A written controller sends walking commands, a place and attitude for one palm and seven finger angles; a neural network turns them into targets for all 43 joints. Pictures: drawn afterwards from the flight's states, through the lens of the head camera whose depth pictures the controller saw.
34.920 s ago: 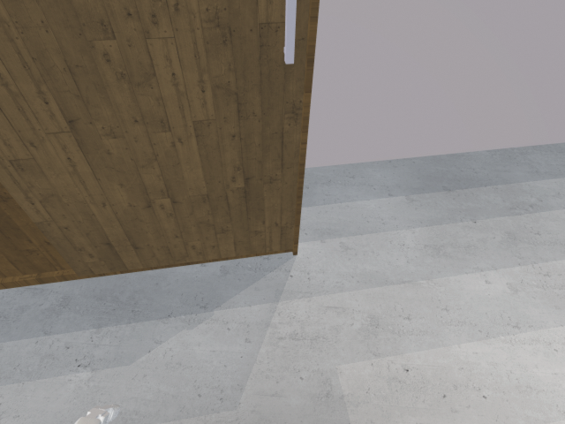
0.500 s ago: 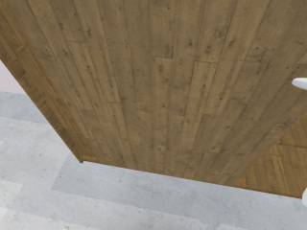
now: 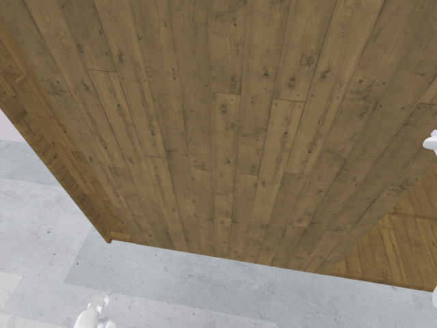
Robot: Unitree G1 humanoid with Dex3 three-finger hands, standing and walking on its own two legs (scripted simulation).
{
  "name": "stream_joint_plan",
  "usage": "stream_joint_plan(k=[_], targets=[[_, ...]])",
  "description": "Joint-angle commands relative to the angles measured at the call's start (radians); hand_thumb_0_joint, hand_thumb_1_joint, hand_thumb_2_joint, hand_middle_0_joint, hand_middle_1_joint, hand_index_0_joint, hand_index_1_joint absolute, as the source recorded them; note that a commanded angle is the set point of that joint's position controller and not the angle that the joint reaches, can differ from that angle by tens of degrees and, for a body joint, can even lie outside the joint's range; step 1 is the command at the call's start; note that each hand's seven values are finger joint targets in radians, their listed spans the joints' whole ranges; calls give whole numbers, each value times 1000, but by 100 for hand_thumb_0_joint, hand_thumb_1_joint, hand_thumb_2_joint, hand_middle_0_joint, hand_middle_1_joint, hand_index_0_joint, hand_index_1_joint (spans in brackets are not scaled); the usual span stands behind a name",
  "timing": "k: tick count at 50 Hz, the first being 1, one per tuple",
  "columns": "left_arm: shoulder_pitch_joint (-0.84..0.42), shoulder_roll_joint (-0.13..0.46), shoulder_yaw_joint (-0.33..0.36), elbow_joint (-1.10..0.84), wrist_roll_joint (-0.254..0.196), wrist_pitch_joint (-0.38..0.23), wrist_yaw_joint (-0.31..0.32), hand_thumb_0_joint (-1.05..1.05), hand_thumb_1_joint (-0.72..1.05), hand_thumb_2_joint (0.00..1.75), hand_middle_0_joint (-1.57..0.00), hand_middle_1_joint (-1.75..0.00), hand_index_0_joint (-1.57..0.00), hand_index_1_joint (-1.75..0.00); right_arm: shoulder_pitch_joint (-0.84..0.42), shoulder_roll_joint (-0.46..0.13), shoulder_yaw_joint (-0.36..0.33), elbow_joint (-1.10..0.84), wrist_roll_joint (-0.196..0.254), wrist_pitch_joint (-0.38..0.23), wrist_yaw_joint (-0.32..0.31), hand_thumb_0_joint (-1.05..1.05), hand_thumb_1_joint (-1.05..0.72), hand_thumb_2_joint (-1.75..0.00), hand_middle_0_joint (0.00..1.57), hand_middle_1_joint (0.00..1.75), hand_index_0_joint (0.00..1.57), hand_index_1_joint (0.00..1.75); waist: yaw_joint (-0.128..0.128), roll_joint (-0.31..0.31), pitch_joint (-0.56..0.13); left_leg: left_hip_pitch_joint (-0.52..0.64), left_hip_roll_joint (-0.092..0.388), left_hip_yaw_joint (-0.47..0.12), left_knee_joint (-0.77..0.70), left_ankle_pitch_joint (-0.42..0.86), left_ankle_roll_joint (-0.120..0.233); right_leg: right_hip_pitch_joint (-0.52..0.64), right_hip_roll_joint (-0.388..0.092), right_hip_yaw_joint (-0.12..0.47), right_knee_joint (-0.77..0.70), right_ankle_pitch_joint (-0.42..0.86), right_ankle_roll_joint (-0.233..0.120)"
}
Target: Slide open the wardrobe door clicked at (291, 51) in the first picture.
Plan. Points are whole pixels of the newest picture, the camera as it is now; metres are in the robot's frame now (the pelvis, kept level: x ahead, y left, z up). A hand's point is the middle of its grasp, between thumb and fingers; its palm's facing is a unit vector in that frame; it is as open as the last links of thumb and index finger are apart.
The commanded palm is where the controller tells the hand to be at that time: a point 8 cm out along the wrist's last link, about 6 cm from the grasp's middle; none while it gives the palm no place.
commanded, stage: slip the hand off the handle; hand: right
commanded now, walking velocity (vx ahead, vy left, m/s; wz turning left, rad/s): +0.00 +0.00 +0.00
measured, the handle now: out of the picture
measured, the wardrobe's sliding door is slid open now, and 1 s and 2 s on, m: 0.69 0.69 0.69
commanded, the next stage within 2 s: draw the hand back to the body in 1.06 s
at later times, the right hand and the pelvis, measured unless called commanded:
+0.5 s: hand out of the picture +0.42 -0.42 +0.21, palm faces +0.54 +0.81 -0.23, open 14.7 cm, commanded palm +0.35 -0.45 +0.22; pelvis +0.02 -0.01 +0.00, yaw +1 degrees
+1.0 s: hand out of the picture +0.30 -0.41 +0.22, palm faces +0.59 +0.78 -0.21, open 14.7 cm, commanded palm +0.25 -0.43 +0.22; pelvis +0.02 -0.01 +0.00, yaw -2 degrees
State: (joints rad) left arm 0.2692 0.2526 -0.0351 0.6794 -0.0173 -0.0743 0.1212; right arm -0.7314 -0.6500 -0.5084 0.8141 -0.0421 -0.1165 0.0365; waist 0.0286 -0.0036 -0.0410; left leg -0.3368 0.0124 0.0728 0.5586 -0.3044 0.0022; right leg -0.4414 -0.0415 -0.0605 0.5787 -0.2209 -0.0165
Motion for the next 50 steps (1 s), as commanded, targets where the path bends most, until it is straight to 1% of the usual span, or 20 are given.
stream_joint_plan(k=[1,6,9,12,14,17,18,20,24,26,28,30,34,38,41,43,44,45,47,50], targets=[[48,175,66,-95,-3,-15,19,0,90,90,-20,-30,-20,-30,-379,-496,-154,-183,8,-36,-49,0,55,-20,25,115,25,115,-20,-42,-268,30,-9,-49,-93,190,6,184,25,31,-52,141,-26],[71,185,70,-93,-3,-5,21,0,90,90,-20,-30,-20,-30,-425,-515,-116,-171,-21,-65,7,0,55,-20,25,115,25,115,14,-100,-274,-16,-16,-53,-91,183,7,207,24,31,-39,141,-30],[97,190,74,-77,-3,1,26,0,90,90,-20,-30,-20,-30,-422,-501,-96,-138,-3,-94,60,0,55,-20,25,115,25,115,25,-115,-265,-37,-20,-51,-97,191,12,220,23,36,-26,155,-31],[110,202,76,-64,-9,11,33,0,90,90,-20,-30,-20,-30,-406,-545,-128,-74,28,-99,116,0,55,-20,25,115,25,115,22,-88,-266,-39,-23,-55,-95,195,6,197,26,41,-23,150,-33],[124,203,76,-58,-10,18,36,0,90,90,-20,-30,-20,-30,-420,-535,-108,-47,35,-99,141,0,55,-20,25,115,25,115,22,-124,-251,-64,-21,-49,-99,185,12,202,26,44,-21,153,-32],[141,214,79,-56,-7,28,38,0,90,90,-20,-30,-20,-30,-430,-606,-144,-29,24,-103,156,0,55,-20,25,115,25,115,20,-129,-269,-80,-28,-45,-88,186,14,199,27,54,-17,174,-34],[143,213,80,-56,-6,31,37,0,90,90,-20,-30,-20,-30,-444,-594,-128,-36,21,-106,160,0,55,-20,25,115,25,115,27,-145,-279,-94,-30,-44,-86,184,14,212,27,53,-13,182,-34],[156,211,86,-64,1,35,34,0,90,90,-20,-30,-20,-30,-377,-612,-170,-73,30,-126,160,0,55,-20,25,115,25,115,2,-151,-342,-58,-35,-41,-75,215,19,239,26,57,-6,232,-34],[136,210,92,-98,-1,45,23,0,90,90,-20,-30,-20,-30,-167,-604,-249,-177,86,-123,167,0,55,-20,25,115,25,115,-47,-142,-376,1,-38,-31,-54,307,21,257,21,53,2,339,-32],[104,202,96,-126,-6,39,16,0,90,90,-20,-30,-20,-30,-108,-588,-275,-329,114,-106,164,0,55,-20,25,115,25,115,-60,-175,-417,14,-44,-26,-41,337,17,299,20,53,1,397,-31],[77,195,94,-146,-10,32,13,0,90,90,-20,-30,-20,-30,-21,-570,-304,-411,135,-63,150,0,55,-20,25,115,25,115,-71,-171,-384,17,-43,-17,-41,343,15,302,15,56,-6,429,-28],[48,183,88,-168,-12,16,13,0,90,90,-20,-30,-20,-30,32,-555,-320,-557,149,-28,130,0,55,-20,25,115,25,115,-84,-219,-395,30,-42,-13,-41,343,15,332,10,61,-15,472,-25],[7,164,81,-187,-11,-8,16,0,90,90,-20,-30,-20,-30,170,-484,-330,-715,172,60,93,0,55,-20,25,115,25,115,-90,-192,-346,39,-36,-2,-53,335,14,353,0,72,-31,500,-15],[-26,157,72,-180,-21,-27,27,0,90,90,-20,-30,-20,-30,173,-406,-275,-723,182,125,91,0,55,-20,25,115,25,115,-63,-152,-262,-1,-39,4,-72,256,13,330,7,84,-65,345,-6],[-49,146,62,-179,-21,-42,34,0,90,90,-20,-30,-20,-30,147,-349,-211,-772,179,137,93,0,55,-20,25,115,25,115,-53,-165,-254,-10,-37,2,-82,237,18,364,10,93,-75,318,-3],[-63,145,52,-171,-26,-48,39,0,90,90,-20,-30,-20,-30,153,-308,-170,-740,182,148,100,0,55,-20,25,115,25,115,-43,-128,-200,-30,-36,6,-92,194,18,345,14,107,-90,244,1],[-66,145,50,-165,-27,-49,43,0,90,90,-20,-30,-20,-30,136,-305,-165,-745,185,145,100,0,55,-20,25,115,25,115,-41,-113,-183,-25,-33,3,-104,188,20,340,13,101,-92,219,-3],[-80,146,47,-166,-27,-55,46,0,90,90,-20,-30,-20,-30,101,-299,-152,-766,188,140,104,0,55,-20,25,115,25,115,-36,-133,-197,-27,-33,0,-101,191,21,354,17,106,-93,218,-2],[-95,141,41,-169,-27,-60,48,0,90,90,-20,-30,-20,-30,138,-302,-159,-763,192,142,107,0,55,-20,25,115,25,115,-51,-133,-198,-13,-32,1,-104,173,22,351,21,112,-104,191,1],[-110,136,35,-167,-27,-68,49,0,90,90,-20,-30,-20,-30,126,-312,-169,-779,197,128,104,0,55,-20,25,115,25,115,-55,-130,-195,11,-29,-2,-115,179,24,343,27,103,-106,182,-2]])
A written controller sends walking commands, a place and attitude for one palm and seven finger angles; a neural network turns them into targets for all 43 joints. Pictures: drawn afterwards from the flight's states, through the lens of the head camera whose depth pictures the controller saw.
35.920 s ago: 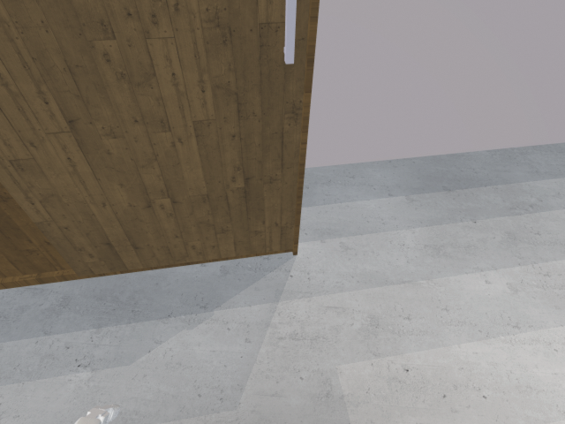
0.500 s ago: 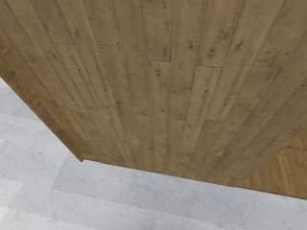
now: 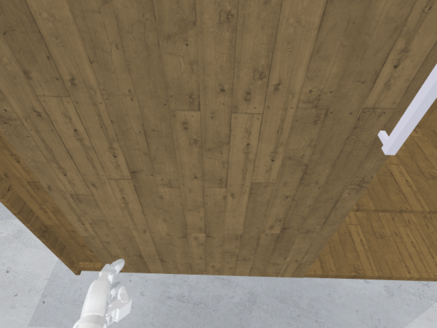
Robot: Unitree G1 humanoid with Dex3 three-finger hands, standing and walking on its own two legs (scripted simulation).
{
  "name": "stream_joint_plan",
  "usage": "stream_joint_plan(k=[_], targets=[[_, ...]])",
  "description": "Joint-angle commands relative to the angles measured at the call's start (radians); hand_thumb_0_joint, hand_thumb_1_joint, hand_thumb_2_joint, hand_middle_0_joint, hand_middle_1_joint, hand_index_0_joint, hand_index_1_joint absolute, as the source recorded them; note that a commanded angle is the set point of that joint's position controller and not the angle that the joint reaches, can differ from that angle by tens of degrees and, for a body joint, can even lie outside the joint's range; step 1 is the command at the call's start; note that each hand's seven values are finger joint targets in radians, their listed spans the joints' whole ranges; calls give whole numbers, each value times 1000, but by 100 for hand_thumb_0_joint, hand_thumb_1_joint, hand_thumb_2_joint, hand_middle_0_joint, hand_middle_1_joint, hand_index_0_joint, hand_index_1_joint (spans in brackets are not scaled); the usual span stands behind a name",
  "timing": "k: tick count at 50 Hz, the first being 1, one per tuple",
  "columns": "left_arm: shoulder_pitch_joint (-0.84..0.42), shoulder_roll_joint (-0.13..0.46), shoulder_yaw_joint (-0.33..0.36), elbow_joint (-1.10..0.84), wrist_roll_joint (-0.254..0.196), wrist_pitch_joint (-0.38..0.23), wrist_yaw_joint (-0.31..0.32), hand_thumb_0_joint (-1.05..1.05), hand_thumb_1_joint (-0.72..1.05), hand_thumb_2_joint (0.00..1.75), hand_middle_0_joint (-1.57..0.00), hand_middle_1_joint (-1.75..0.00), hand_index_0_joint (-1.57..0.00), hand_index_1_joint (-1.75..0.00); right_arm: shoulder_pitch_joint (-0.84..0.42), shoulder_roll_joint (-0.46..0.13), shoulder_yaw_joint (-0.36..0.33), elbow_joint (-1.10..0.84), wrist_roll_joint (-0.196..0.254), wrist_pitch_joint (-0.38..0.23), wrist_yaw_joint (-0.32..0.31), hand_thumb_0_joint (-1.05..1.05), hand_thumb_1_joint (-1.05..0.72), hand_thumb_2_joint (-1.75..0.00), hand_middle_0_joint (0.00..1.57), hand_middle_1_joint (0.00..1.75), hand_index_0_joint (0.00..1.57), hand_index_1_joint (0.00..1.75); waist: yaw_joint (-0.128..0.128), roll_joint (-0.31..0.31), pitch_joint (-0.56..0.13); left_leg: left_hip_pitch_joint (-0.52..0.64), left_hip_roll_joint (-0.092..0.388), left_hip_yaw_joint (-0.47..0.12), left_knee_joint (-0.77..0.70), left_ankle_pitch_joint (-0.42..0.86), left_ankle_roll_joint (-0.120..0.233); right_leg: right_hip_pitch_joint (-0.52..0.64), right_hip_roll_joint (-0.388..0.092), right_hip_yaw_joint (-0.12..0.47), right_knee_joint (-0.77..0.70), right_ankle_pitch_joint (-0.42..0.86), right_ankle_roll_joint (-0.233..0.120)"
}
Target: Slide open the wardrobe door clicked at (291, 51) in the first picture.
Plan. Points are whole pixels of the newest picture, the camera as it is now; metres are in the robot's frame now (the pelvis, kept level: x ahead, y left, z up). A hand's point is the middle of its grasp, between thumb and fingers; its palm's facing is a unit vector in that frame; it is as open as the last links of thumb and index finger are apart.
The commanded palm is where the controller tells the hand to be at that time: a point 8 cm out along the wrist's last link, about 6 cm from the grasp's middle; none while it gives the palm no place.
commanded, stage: slip the hand off the handle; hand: right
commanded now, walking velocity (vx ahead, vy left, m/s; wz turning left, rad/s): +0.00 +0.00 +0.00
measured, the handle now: (417, 94) +0.43 -0.34 +0.23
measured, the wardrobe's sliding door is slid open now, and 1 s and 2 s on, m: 0.69 0.69 0.69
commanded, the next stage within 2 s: draw the hand back to the body in 0.06 s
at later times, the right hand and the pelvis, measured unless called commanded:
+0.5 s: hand out of the picture +0.24 -0.33 +0.21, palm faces +0.12 +0.99 -0.08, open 14.7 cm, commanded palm +0.20 -0.38 +0.21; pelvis -0.02 +0.02 +0.00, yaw +1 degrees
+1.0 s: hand out of the picture +0.21 -0.31 +0.18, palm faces +0.57 +0.75 -0.33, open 12.6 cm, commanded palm +0.16 -0.33 +0.19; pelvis -0.01 +0.00 +0.01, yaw +1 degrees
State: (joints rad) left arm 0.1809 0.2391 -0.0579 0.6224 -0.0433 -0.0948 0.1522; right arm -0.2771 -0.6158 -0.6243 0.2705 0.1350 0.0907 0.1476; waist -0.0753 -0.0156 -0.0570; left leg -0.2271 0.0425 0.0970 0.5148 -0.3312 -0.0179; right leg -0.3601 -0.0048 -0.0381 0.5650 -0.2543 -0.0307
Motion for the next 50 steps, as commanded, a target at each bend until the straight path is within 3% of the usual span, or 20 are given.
stream_joint_plan(k=[1,4,9,10,11,13,19,22,27,32,34,35,36,37,39,41,43,44,45,50], targets=[[-28,147,58,-112,-1,-50,16,0,90,90,-20,-30,-20,-30,-291,-367,-81,-249,21,-83,-7,0,55,-20,25,115,25,115,35,-134,-197,-79,-60,-27,-70,214,46,268,-8,78,-93,229,12],[-42,142,50,-111,-2,-54,16,0,90,90,-20,-30,-20,-30,-225,-391,-122,-257,35,-81,-10,0,55,-20,25,115,25,115,20,-121,-179,-53,-59,-29,-81,229,44,251,-5,65,-92,230,8],[-39,148,49,-91,-8,-73,25,0,90,90,-20,-30,-20,-30,-310,-433,-125,-171,27,-92,7,0,55,-20,25,115,25,115,43,-128,-129,-87,-52,-41,-97,162,36,206,0,51,-87,144,2],[-52,170,42,-93,-32,-78,33,0,90,90,-20,-30,-20,-30,-272,-355,-37,-63,111,-30,123,0,55,-20,25,115,25,115,72,-139,-185,-34,-47,-44,-103,194,38,246,0,56,-99,140,3],[-56,169,43,-113,-44,-85,41,0,90,90,-20,-30,-20,-30,-282,-403,-72,-107,137,-3,184,0,55,-20,25,115,25,115,52,-135,-199,-16,-48,-44,-108,209,35,252,3,59,-93,147,-3],[-70,171,33,-130,-52,-99,51,0,90,90,-20,-30,-20,-30,-304,-438,-73,-120,168,39,273,0,55,-20,25,115,25,115,53,-152,-195,-15,-47,-51,-111,233,33,262,9,55,-86,163,-10],[-50,189,32,-166,-57,-131,16,0,90,90,-20,-30,-20,-30,-119,-546,-214,-98,282,32,469,0,55,-20,25,115,25,115,28,-69,-141,39,-35,-103,-118,299,0,205,16,69,-57,191,-14],[-35,182,39,-192,-58,-150,-8,0,90,90,-20,-30,-20,-30,-39,-499,-212,-70,297,27,479,0,55,-20,25,115,25,115,23,-54,-99,-16,-30,-114,-108,243,-8,165,11,68,-51,145,-11],[-45,182,46,-211,-64,-175,-21,0,90,90,-20,-30,-20,-30,0,-379,-129,-134,303,46,432,0,55,-20,25,115,25,115,30,-64,-59,-79,-31,-117,-125,68,2,152,-1,66,-58,54,-2],[-62,163,39,-205,-59,-208,-7,0,90,90,-20,-30,-20,-30,10,-333,-109,-331,300,21,372,0,44,-25,25,109,25,109,30,-110,-80,-77,-45,-93,-126,50,19,213,-4,74,-82,40,-5],[-72,162,35,-192,-52,-219,-5,0,90,90,-20,-30,-20,-30,37,-352,-142,-388,299,11,346,0,37,-29,24,104,24,104,16,-110,-84,-53,-48,-86,-129,73,23,224,-7,74,-89,60,-7],[-26,164,51,-159,4,-231,-41,0,90,90,-20,-30,-20,-30,11,-402,-105,-502,90,-91,110,0,33,-31,24,102,24,102,18,-106,48,-94,-43,-87,-198,45,32,153,11,66,-109,51,0],[-46,158,52,-151,7,-238,-45,0,90,90,-20,-30,-20,-30,156,-247,-42,-448,78,-115,6,0,30,-32,24,100,24,100,33,-82,77,-102,-33,-68,-193,23,37,150,-7,72,-136,-5,12],[-57,152,59,-138,5,-231,-46,0,90,90,-20,-30,-20,-30,258,-183,-24,-464,56,-133,-65,0,26,-34,24,98,24,98,20,-74,61,-77,-28,-62,-179,20,37,166,-18,76,-155,-43,13],[-65,158,66,-117,13,-215,-51,0,90,90,-20,-30,-20,-30,270,-179,-26,-612,19,-187,-158,0,19,-37,24,94,24,94,9,-125,-30,-14,-26,-65,-161,50,42,203,-18,69,-174,-45,10],[-70,148,71,-111,22,-214,-55,0,90,90,-20,-30,-20,-30,293,-161,-24,-705,-6,-222,-218,0,12,-41,24,89,24,89,10,-157,-90,14,-25,-66,-141,84,45,242,-22,66,-179,-6,8],[-78,138,73,-99,22,-203,-57,0,90,90,-20,-30,-20,-30,307,-97,24,-701,-22,-234,-251,0,4,-44,23,85,23,85,20,-153,-57,3,-30,-61,-135,87,44,256,-28,66,-196,-11,10],[-79,141,74,-88,24,-195,-52,0,90,90,-20,-30,-20,-30,311,-79,37,-679,-27,-234,-262,0,1,-46,23,83,23,83,24,-89,-31,6,-32,-59,-147,94,41,245,-29,63,-200,-4,5],[-80,139,78,-87,22,-187,-51,0,90,90,-20,-30,-20,-30,309,-58,53,-679,-33,-234,-271,0,-3,-48,23,81,23,81,28,-85,-15,4,-32,-59,-145,100,41,245,-31,58,-199,15,5],[-97,126,79,-90,31,-155,-57,0,90,90,-20,-30,-20,-30,380,8,105,-726,-49,-236,-288,0,-21,-57,22,70,22,70,17,-83,-47,47,-30,-55,-135,186,45,292,-32,52,-196,149,6]])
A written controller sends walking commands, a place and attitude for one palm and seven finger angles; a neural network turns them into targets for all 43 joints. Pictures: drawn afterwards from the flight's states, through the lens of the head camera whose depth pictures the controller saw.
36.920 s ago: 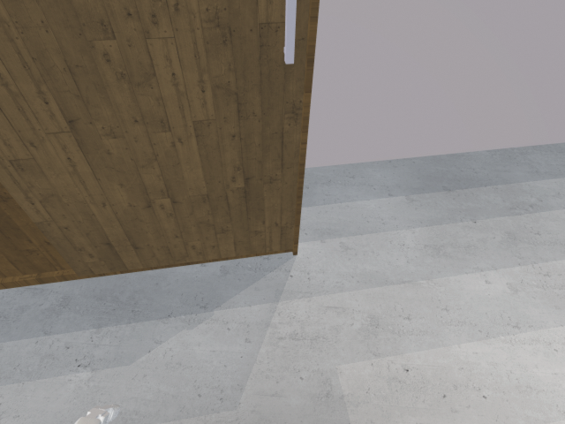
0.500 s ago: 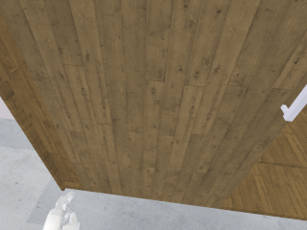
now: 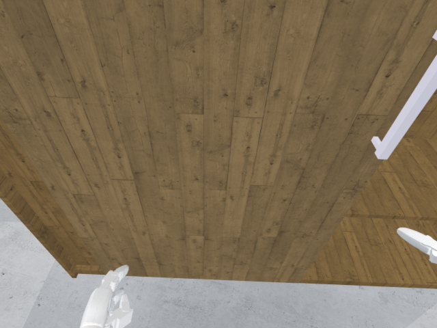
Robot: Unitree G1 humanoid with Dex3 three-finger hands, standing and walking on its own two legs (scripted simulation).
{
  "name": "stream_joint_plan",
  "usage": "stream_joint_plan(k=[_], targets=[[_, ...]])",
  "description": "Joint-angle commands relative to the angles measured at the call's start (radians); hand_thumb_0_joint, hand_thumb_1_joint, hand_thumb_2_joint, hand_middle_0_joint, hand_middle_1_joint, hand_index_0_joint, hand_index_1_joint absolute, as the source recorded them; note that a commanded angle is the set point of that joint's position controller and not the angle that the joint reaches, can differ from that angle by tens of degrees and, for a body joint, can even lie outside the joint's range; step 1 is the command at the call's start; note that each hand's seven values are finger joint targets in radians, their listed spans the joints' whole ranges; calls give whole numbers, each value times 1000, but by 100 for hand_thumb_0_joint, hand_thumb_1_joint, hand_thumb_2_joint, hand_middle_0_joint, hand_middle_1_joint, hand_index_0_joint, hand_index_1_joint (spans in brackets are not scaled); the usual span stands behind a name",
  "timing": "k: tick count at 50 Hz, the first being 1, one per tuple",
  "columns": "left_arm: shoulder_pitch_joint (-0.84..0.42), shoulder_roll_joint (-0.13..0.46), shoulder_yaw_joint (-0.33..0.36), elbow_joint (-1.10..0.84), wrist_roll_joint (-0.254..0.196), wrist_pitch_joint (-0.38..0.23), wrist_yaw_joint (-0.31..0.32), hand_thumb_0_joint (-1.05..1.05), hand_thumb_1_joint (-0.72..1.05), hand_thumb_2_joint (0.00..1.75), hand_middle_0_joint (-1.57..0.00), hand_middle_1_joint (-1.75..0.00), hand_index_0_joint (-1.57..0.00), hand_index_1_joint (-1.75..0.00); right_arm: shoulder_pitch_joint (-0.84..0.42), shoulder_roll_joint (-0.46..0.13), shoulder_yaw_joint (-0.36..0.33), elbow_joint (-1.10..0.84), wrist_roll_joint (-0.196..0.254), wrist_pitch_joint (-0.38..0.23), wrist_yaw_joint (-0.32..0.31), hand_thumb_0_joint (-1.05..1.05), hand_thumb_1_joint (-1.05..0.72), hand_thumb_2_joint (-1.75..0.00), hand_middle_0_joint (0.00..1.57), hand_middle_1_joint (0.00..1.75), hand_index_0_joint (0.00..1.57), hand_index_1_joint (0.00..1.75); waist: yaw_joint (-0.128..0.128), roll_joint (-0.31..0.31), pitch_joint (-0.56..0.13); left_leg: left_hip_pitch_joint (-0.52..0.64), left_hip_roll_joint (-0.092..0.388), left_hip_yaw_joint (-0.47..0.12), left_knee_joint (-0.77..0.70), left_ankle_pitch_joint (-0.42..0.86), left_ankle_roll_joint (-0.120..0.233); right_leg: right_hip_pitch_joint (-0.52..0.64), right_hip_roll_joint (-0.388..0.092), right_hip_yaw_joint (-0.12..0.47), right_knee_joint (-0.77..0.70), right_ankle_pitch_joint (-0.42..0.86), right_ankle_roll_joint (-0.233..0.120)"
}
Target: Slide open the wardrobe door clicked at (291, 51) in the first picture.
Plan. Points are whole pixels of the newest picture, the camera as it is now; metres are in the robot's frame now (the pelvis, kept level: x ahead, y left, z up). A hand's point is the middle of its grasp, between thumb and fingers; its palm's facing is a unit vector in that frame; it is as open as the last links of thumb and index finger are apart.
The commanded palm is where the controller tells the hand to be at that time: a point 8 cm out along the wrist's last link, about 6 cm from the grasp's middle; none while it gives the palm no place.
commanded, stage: draw the hand back to the body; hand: right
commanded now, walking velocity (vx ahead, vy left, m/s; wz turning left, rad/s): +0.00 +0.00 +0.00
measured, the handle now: (407, 102) +0.44 -0.35 +0.23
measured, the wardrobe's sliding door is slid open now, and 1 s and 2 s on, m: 0.69 0.69 0.69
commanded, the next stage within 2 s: step back with the hand held close in 0.76 s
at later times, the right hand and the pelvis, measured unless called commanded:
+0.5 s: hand (395, 239) +0.20 -0.24 +0.16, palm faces +0.43 +0.82 -0.38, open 7.9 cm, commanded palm +0.16 -0.28 +0.17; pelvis +0.01 +0.02 +0.00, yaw +1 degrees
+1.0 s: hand (405, 241) +0.19 -0.24 +0.17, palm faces +0.45 +0.79 -0.41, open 7.4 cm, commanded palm +0.14 -0.28 +0.18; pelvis +0.00 +0.02 +0.00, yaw +0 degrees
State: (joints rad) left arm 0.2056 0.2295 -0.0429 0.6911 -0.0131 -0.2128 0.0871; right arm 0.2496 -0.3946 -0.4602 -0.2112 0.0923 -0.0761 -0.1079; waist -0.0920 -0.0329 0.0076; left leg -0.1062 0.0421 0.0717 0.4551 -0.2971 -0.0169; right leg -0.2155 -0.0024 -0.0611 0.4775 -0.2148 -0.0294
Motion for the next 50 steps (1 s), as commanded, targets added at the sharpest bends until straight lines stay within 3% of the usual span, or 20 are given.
stream_joint_plan(k=[1,4,10,11,15,18,19,24,27,43,44,45,46,47,48,49,50], targets=[[-127,135,63,-161,2,-32,5,0,90,90,-20,-30,-20,-30,-141,-215,-57,-273,-10,-70,-32,0,-25,-58,22,68,22,68,28,-78,-129,-66,-31,-27,-71,168,45,159,-32,76,-107,137,8],[-133,134,65,-169,8,-17,0,0,90,90,-20,-30,-20,-30,-53,-205,-54,-293,-11,-62,-32,0,-36,-64,22,62,22,62,18,-27,-131,-39,-33,-22,-74,221,44,165,-36,75,-104,217,9],[-135,112,64,-197,8,24,-10,0,90,90,-20,-30,-20,-30,76,-175,-37,-359,-5,-41,-19,0,-57,-74,21,49,21,49,19,-41,-110,-21,-29,-24,-78,303,36,163,-36,53,-86,310,13],[-137,112,61,-202,9,30,-12,0,90,90,-20,-30,-20,-30,69,-178,-35,-376,-5,-39,-17,0,-61,-76,21,47,21,47,17,-59,-109,-21,-30,-24,-82,292,36,160,-34,56,-91,299,17],[-138,104,62,-215,9,46,-5,0,90,90,-20,-30,-20,-30,131,-152,-11,-374,-2,-31,-15,0,-75,-83,21,38,21,38,21,-14,-79,-23,-31,-23,-95,298,31,151,-29,41,-92,258,8],[-143,101,62,-220,11,48,-4,0,90,90,-20,-30,-20,-30,127,-137,18,-423,-7,-35,-14,0,-86,-88,20,32,20,32,24,-45,-93,-30,-32,-24,-96,283,28,164,-24,38,-91,240,9],[-148,105,62,-219,12,48,-2,0,90,90,-20,-30,-20,-30,143,-138,21,-416,-8,-30,-14,0,-90,-90,20,30,20,30,21,-21,-82,-30,-33,-24,-110,282,27,162,-24,36,-94,225,6],[-154,103,64,-214,13,53,12,0,90,90,-20,-30,-20,-30,110,-179,-20,-427,-8,-39,-21,0,-90,-90,20,30,20,30,18,-13,-82,-22,-32,-32,-123,283,26,161,-14,28,-91,196,0],[-159,93,60,-213,11,58,15,0,90,90,-20,-30,-20,-30,115,-145,7,-385,-1,-38,-17,0,-90,-90,20,30,20,30,24,-3,-36,-51,-29,-34,-136,247,20,156,-12,22,-96,157,-2],[-174,93,64,-202,14,50,18,0,90,90,-20,-30,-20,-30,101,-147,8,-372,1,-62,-11,0,-90,-90,20,30,20,30,18,0,-26,-46,-28,-46,-175,192,14,174,-4,21,-116,118,-6],[-178,98,66,-200,14,45,20,0,90,90,-20,-30,-20,-30,68,-180,-18,-403,1,-66,-13,0,-90,-90,20,30,20,30,16,-6,-39,-38,-29,-49,-186,203,15,182,-4,21,-115,125,-7],[-181,114,64,-229,14,77,10,0,90,90,-20,-30,-20,-30,-21,-281,-119,-466,-15,-103,-25,0,-90,-90,20,30,20,30,52,20,25,-144,31,-113,-231,304,-6,105,-27,34,-41,129,-23],[-167,92,59,-209,17,97,8,0,90,90,-20,-30,-20,-30,82,-196,-56,-373,-16,-103,-17,0,-90,-90,20,30,20,30,59,75,2,-124,59,-96,-204,400,-10,90,-27,36,-8,164,-20],[-163,92,60,-223,17,113,2,0,90,90,-20,-30,-20,-30,145,-162,-29,-343,-21,-101,-12,0,-90,-90,20,30,20,30,57,89,-25,-113,63,-90,-180,476,-21,81,-26,27,5,194,-19],[-155,96,65,-234,15,128,-2,0,90,90,-20,-30,-20,-30,165,-146,-13,-351,-23,-102,-9,0,-90,-90,20,30,20,30,60,88,-55,-95,63,-79,-156,517,-29,76,-27,22,7,225,-18],[-158,101,68,-245,13,136,-1,0,90,90,-20,-30,-20,-30,173,-151,-16,-380,-25,-109,-9,0,-90,-90,20,30,20,30,61,34,-96,-76,61,-71,-129,543,-29,89,-28,24,0,276,-18],[-148,101,70,-253,12,147,0,0,90,90,-20,-30,-20,-30,208,-160,-29,-375,-24,-110,-13,0,-90,-90,20,30,20,30,62,27,-116,-78,53,-66,-118,529,-31,96,-36,22,-4,310,-18]])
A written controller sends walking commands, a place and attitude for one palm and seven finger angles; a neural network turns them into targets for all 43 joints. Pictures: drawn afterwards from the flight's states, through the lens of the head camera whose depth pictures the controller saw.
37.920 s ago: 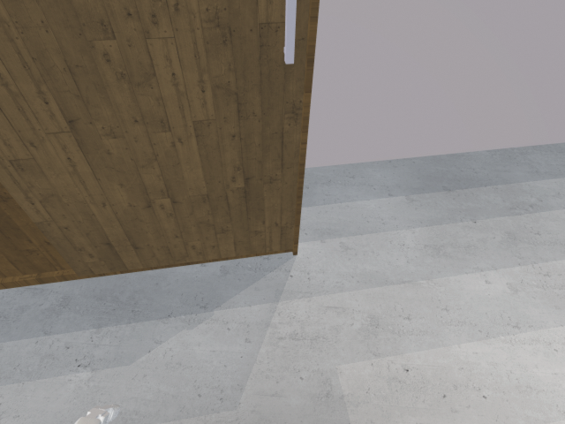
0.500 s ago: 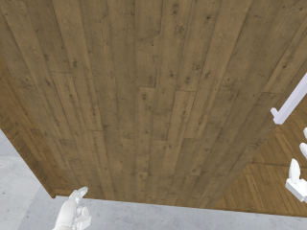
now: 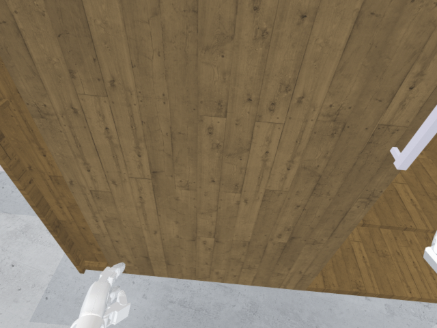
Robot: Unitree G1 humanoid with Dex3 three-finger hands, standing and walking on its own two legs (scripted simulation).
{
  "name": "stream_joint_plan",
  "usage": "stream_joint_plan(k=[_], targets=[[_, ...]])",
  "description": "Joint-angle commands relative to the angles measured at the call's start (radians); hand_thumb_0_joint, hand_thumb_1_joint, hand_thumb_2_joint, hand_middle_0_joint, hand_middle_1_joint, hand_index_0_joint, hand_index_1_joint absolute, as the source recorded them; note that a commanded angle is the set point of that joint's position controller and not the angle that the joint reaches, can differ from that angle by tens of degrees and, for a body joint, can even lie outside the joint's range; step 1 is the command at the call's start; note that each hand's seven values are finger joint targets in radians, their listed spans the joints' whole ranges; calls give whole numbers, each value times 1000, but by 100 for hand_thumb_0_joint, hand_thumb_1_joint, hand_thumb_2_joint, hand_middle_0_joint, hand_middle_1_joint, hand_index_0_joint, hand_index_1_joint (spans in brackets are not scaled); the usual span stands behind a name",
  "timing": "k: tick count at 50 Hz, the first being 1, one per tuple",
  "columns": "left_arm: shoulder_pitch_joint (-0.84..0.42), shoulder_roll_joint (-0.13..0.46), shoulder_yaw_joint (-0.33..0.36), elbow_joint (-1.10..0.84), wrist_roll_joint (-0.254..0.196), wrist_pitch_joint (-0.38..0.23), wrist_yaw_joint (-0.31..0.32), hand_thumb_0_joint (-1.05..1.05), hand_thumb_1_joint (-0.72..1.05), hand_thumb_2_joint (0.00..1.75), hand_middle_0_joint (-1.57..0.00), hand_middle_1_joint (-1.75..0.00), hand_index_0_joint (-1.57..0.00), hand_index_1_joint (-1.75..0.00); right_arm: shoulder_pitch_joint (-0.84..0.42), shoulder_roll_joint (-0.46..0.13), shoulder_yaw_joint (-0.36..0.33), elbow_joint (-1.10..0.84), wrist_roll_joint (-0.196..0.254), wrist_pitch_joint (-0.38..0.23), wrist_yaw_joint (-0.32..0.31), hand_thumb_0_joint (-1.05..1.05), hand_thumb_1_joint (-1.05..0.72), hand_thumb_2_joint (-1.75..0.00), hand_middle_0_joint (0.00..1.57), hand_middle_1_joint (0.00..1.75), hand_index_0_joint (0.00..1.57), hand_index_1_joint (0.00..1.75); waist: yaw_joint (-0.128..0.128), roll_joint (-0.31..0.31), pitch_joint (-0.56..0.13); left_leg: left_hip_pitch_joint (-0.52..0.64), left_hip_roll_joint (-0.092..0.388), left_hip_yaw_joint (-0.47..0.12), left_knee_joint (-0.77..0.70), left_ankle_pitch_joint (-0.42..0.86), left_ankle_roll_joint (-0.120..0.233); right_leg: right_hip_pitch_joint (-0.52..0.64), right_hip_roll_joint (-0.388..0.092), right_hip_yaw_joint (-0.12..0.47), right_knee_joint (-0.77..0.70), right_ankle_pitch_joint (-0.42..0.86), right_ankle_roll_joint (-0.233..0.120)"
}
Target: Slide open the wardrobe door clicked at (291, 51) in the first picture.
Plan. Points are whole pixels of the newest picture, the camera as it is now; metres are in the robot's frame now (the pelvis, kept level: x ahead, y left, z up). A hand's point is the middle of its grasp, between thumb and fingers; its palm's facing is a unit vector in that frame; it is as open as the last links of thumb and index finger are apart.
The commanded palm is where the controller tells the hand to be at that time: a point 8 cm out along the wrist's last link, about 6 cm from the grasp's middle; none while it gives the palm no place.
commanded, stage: step back with the hand held close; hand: right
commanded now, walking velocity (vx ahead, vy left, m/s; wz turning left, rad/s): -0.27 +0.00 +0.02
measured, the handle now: (430, 114) +0.44 -0.38 +0.22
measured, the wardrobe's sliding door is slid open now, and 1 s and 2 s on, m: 0.69 0.69 0.69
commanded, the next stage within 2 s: stop stepping back and stand still in 1.02 s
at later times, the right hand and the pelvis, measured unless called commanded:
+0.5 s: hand out of the picture +0.11 -0.32 +0.16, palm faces +0.46 +0.74 -0.49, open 7.4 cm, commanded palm +0.06 -0.34 +0.17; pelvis -0.07 -0.04 -0.01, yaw -3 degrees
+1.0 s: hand out of the picture +0.02 -0.31 +0.16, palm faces +0.50 +0.74 -0.45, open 7.4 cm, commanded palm -0.03 -0.35 +0.17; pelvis -0.15 -0.04 -0.02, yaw -5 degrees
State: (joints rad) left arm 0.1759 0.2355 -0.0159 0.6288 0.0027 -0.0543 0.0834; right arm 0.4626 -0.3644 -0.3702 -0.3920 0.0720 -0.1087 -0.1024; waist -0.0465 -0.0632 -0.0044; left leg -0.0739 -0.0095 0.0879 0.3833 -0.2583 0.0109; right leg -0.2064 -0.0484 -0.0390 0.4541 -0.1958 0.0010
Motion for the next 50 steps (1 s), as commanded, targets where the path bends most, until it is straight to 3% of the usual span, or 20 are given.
stream_joint_plan(k=[1,5,10,17,19,24,28,32,34,36,39,42,43,44,45,46,47,48,49,50], targets=[[-113,99,47,-198,-6,-1,3,0,90,90,-20,-30,-20,-30,9,-189,-117,-212,-3,-78,-21,0,-90,-90,20,30,20,30,18,58,-129,-107,97,-78,-37,456,-54,91,6,8,12,308,-47],[-119,102,47,-229,-11,20,11,0,90,90,-20,-30,-20,-30,35,-226,-148,-279,6,-85,-33,0,-90,-90,20,30,20,30,19,42,-147,-112,74,-75,-19,353,-37,70,-9,33,-17,316,-45],[-108,110,49,-245,-13,15,20,0,90,90,-20,-30,-20,-30,48,-248,-172,-308,9,-102,-45,0,-90,-90,20,30,20,30,21,3,-135,-98,42,-72,6,215,-31,-11,-31,75,-74,198,-47],[-99,136,55,-255,-15,-32,22,0,90,90,-20,-30,-20,-30,37,-223,-183,-304,-22,-141,-45,0,-90,-90,20,30,20,30,15,-110,-78,105,-22,-74,190,57,-33,-413,-118,214,-265,-421,-104],[-88,139,63,-249,-14,-55,20,0,90,90,-20,-30,-20,-30,65,-244,-216,-296,-30,-155,-44,0,-90,-90,20,30,20,30,14,-107,-94,118,-34,-90,210,74,-33,-443,-126,244,-259,-461,-117],[-68,135,68,-226,-8,-91,15,0,90,90,-20,-30,-20,-30,16,-224,-194,-357,-37,-184,-36,0,-90,-90,20,30,20,30,27,-53,-108,23,-17,-143,142,12,-19,-400,-89,197,-158,-444,-92],[-61,116,63,-193,-1,-111,16,0,90,90,-20,-30,-20,-30,-56,-212,-155,-334,-34,-189,-49,0,-90,-90,20,30,20,30,35,52,-72,-228,55,-234,-17,-145,16,-217,-25,131,-15,-313,-47],[-64,111,57,-171,2,-116,21,0,90,90,-20,-30,-20,-30,-111,-215,-139,-312,-35,-192,-64,0,-90,-90,20,30,20,30,41,28,-51,-328,54,-217,-62,-212,13,-131,-19,133,-13,-279,-34],[-75,125,59,-175,6,-116,24,0,90,90,-20,-30,-20,-30,-100,-233,-160,-300,-38,-194,-66,0,-90,-90,20,30,20,30,36,-44,-32,-272,14,-183,-22,-214,0,-207,-46,181,-100,-355,-45],[-83,122,59,-193,0,-117,21,0,90,90,-20,-30,-20,-30,-76,-218,-162,-307,-44,-201,-61,0,-90,-90,20,30,20,30,27,-104,-52,-135,-35,-138,94,-100,-14,-313,-92,227,-189,-424,-66],[-81,127,68,-210,2,-120,14,0,90,90,-20,-30,-20,-30,4,-243,-211,-307,-44,-211,-49,0,-90,-90,20,30,20,30,17,-131,-125,27,-68,-133,239,64,-19,-413,-146,271,-228,-433,-102],[-83,131,78,-220,6,-117,5,0,90,90,-20,-30,-20,-30,47,-244,-236,-319,-41,-217,-34,0,-90,-90,20,30,20,30,16,-131,-112,87,-72,-158,286,-14,-12,-543,-180,260,-223,-545,-120],[-81,131,82,-218,7,-113,2,0,90,90,-20,-30,-20,-30,44,-242,-239,-325,-41,-219,-29,0,-90,-90,20,30,20,30,18,-136,-86,56,-66,-177,261,-67,1,-558,-171,237,-201,-560,-110],[-67,126,85,-218,4,-115,-1,0,90,90,-20,-30,-20,-30,28,-251,-241,-354,-39,-223,-30,0,-90,-90,20,30,20,30,22,-89,-103,-1,-44,-209,207,-67,21,-495,-137,209,-144,-504,-86],[-60,109,86,-216,0,-115,-4,0,90,90,-20,-30,-20,-30,37,-247,-231,-360,-34,-221,-31,0,-90,-90,20,30,20,30,22,5,-121,-114,1,-277,115,-118,43,-389,-79,142,-39,-431,-55],[-51,96,86,-209,0,-112,-7,0,90,90,-20,-30,-20,-30,36,-250,-220,-359,-29,-218,-35,0,-90,-90,20,30,20,30,27,108,-117,-277,90,-393,-13,-229,80,-277,-18,81,110,-357,-17],[-37,87,85,-183,-2,-102,-12,0,90,90,-20,-30,-20,-30,11,-253,-194,-362,-28,-212,-48,0,-90,-90,20,30,20,30,34,194,-106,-496,228,-536,-156,-360,141,-119,42,31,347,-263,24],[-28,77,85,-155,3,-88,-20,0,90,90,-20,-30,-20,-30,-15,-250,-172,-355,-32,-200,-61,0,-90,-90,20,30,20,30,40,269,-107,-570,330,-585,-223,-342,184,-58,59,27,525,-215,33],[-24,81,81,-144,12,-82,-26,0,90,90,-20,-30,-20,-30,-52,-253,-174,-368,-38,-195,-71,0,-90,-90,20,30,20,30,45,276,-109,-539,333,-559,-200,-137,192,-72,59,46,582,-216,26],[-37,63,68,-145,11,-80,-22,0,90,90,-20,-30,-20,-30,-68,-255,-165,-364,-39,-191,-75,0,-90,-90,20,30,20,30,52,280,-72,-511,301,-478,-151,13,158,-84,34,72,513,-237,13]])
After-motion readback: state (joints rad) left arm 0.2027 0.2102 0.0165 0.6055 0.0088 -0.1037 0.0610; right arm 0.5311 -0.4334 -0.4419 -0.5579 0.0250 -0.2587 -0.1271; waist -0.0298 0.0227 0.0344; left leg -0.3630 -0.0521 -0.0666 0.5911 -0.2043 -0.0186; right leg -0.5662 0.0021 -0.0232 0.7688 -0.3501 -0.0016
